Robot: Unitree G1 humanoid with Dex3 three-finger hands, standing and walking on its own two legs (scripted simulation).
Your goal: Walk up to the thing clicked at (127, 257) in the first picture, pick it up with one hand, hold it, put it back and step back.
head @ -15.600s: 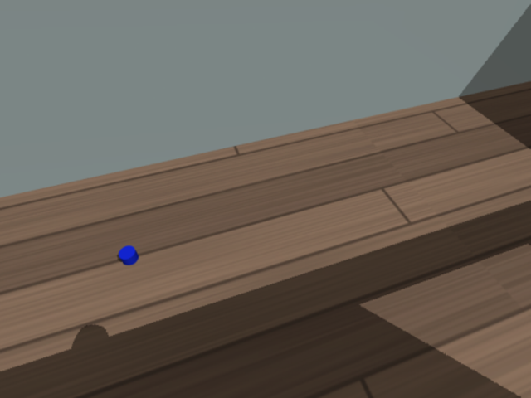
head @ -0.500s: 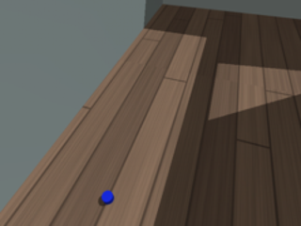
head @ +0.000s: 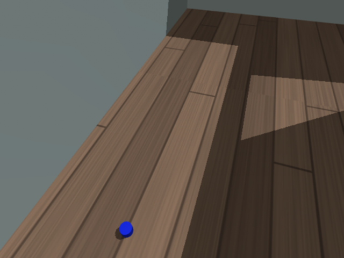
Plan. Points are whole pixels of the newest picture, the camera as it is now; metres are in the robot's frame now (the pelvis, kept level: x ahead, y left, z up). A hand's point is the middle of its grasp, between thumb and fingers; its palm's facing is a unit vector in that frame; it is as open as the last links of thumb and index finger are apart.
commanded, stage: walk up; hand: left
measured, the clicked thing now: (126, 229) +0.42 +0.28 -0.76
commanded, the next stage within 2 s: none
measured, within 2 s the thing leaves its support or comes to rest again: neither
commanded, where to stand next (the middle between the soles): +0.04 +0.02 m, yaw +3 degrees
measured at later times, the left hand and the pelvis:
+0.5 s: hand out of the picture +0.08 +0.26 -0.16, palm faces -0.01 -0.92 -0.40, open 7.3 cm; pelvis -0.03 -0.01 -0.01, yaw +1 degrees
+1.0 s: hand out of the picture +0.03 +0.30 -0.17, palm faces +0.04 -0.95 -0.32, open 7.3 cm; pelvis -0.04 +0.02 -0.02, yaw +4 degrees
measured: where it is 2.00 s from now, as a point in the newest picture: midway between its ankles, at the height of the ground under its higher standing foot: outside the picture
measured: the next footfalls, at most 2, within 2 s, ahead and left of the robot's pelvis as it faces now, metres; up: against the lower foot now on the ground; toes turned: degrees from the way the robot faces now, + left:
left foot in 0.80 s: -0.09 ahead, +0.15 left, +0.00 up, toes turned +3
right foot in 1.16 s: +0.14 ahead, -0.15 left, +0.00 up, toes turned +3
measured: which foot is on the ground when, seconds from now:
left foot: down 0.00-0.54, up 0.56-0.78, down 0.80-1.00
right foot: down 0.00-0.80, up 0.82-1.00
